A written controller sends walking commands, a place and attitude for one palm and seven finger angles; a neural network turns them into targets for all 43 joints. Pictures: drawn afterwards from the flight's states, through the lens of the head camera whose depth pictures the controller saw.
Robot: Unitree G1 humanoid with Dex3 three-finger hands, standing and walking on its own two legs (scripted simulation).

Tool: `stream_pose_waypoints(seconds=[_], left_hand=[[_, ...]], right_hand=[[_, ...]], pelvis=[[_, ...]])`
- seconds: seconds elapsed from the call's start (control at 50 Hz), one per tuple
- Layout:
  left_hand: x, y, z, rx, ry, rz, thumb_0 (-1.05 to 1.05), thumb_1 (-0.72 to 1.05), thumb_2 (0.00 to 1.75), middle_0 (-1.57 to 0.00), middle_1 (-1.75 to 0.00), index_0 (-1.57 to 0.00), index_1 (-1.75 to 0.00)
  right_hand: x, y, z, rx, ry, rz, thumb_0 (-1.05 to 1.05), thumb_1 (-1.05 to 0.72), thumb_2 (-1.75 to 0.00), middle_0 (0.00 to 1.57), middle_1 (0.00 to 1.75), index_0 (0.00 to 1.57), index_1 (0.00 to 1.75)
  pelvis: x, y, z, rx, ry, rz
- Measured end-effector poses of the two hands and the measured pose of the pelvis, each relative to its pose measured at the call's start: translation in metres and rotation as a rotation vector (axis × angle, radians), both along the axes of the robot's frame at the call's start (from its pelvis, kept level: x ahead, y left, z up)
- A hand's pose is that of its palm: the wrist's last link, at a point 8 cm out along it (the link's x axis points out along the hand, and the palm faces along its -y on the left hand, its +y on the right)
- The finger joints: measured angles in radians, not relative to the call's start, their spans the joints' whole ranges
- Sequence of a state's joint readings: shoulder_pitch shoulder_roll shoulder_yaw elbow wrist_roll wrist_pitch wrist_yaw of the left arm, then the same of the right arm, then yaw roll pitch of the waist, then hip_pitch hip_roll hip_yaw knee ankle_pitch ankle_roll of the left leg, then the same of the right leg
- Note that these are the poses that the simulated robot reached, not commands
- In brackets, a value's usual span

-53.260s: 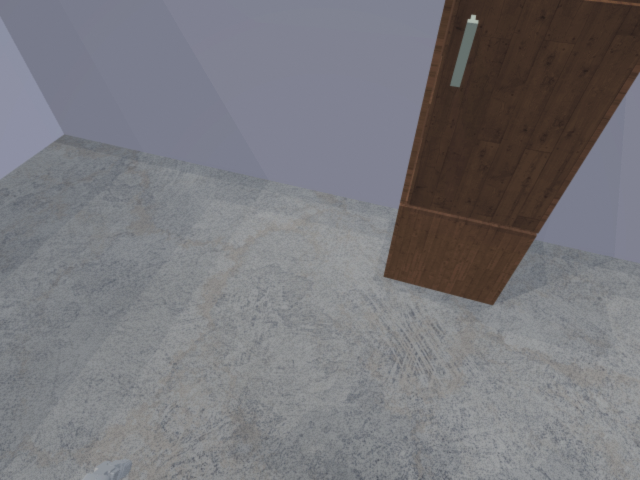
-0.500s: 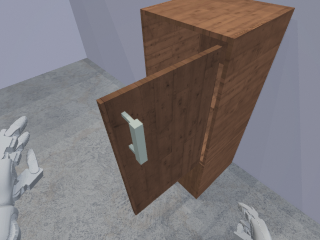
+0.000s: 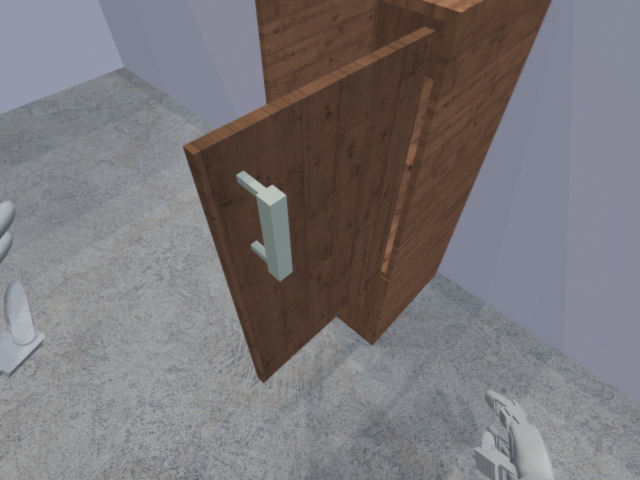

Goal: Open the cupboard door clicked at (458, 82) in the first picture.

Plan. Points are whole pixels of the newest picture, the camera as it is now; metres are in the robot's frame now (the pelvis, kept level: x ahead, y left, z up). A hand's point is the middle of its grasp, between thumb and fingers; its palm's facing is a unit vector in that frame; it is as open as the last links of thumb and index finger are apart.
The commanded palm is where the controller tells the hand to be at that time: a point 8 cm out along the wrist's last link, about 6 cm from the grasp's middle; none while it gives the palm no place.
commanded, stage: step back with the hand held close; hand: left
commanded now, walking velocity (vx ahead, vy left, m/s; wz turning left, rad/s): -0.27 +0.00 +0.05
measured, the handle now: (264, 227) +0.36 +0.10 +0.14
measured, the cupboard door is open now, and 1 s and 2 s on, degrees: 88 88 88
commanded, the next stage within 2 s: stop stepping back and stand still in 0.56 s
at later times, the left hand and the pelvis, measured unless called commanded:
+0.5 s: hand out of the picture +0.09 +0.29 +0.19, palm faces +0.49 -0.75 -0.45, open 7.4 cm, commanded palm +0.03 +0.32 +0.18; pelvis -0.10 +0.01 +0.01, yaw +2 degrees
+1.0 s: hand out of the picture -0.01 +0.26 +0.15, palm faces +0.44 -0.79 -0.43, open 7.4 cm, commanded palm -0.07 +0.29 +0.18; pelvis -0.21 -0.01 +0.00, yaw +0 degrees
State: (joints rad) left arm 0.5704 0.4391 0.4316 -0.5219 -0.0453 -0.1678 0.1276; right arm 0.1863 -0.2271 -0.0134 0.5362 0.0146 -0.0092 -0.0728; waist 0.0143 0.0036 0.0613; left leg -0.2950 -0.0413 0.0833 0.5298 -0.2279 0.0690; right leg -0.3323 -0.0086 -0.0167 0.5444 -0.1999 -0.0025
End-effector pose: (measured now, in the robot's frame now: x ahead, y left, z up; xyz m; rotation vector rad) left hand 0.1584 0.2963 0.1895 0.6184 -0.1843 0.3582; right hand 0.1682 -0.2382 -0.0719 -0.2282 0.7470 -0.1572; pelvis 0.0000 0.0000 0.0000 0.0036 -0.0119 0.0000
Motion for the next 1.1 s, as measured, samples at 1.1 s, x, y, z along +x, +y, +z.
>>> stream_pose_waypoints(seconds=[1.1], left_hand=[[-0.233,-0.017,-0.010,-0.077,-0.071,-0.008,0.01,0.89,0.89,-0.22,-0.30,-0.21,-0.30]], right_hand=[[-0.259,-0.022,0.007,-0.026,-0.047,-0.006,0.02,-0.90,-0.90,0.20,0.30,0.20,0.30]], pelvis=[[-0.236,-0.017,-0.001,0.009,-0.003,0.010]])
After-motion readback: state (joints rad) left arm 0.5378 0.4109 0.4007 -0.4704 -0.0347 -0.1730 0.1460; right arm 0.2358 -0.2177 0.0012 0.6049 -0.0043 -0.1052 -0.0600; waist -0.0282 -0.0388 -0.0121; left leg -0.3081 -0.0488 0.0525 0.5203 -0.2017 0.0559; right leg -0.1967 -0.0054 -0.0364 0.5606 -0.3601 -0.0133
